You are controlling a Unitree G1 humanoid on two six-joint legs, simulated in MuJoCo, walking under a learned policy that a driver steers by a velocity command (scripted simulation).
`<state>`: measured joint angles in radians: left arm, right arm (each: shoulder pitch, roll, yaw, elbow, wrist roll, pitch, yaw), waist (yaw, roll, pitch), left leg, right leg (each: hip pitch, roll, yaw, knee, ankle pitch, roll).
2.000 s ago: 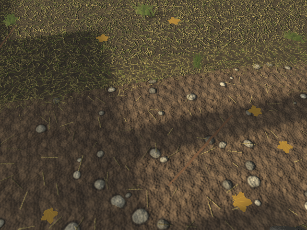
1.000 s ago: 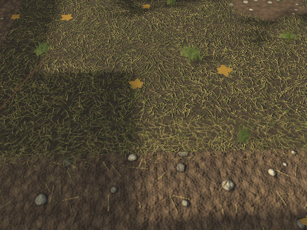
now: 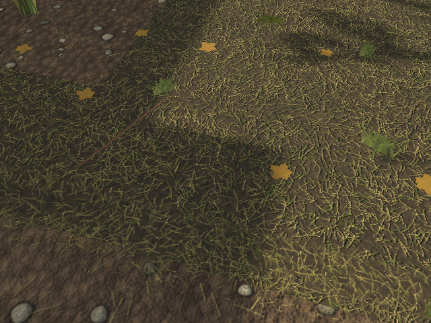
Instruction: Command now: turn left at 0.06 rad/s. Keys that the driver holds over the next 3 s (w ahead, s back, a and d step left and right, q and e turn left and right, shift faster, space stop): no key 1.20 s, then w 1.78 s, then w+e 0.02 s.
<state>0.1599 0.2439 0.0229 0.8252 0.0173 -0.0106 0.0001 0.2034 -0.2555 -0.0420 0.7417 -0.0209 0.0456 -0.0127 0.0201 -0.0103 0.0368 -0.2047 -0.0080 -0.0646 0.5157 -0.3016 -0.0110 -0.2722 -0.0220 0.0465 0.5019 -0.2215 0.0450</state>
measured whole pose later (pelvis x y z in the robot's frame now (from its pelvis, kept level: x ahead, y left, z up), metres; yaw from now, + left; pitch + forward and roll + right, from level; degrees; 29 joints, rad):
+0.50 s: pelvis +0.01 +0.01 +0.00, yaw +0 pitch -2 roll +0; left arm 0.20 0.25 0.04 1.01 0.00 0.01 0.04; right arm 0.24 -0.22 -0.02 0.91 -0.01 -0.01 -0.02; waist 0.02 0.00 0.04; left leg -0.16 -0.03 -0.05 0.51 -0.31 0.01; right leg -0.23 -0.04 0.06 0.49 -0.23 0.06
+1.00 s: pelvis +0.01 +0.01 +0.00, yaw -1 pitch -2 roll +0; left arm 0.23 0.21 0.03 1.10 0.00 0.01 0.05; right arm 0.27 -0.21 -0.01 1.04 0.00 -0.01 -0.03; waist 0.01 -0.01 0.04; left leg -0.16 -0.02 -0.04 0.49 -0.31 0.00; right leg -0.24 -0.04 0.06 0.49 -0.23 0.05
